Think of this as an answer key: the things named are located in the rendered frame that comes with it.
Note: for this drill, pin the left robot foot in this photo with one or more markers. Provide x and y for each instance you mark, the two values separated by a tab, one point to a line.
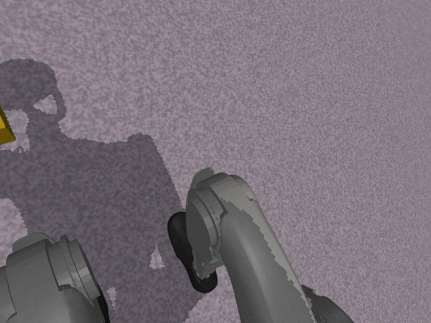
103	306

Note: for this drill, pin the right robot foot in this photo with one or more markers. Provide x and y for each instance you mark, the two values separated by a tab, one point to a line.
178	236

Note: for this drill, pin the carton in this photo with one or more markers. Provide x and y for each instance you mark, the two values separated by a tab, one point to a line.
6	134

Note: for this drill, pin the right robot hand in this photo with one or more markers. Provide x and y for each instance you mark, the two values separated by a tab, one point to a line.
324	309

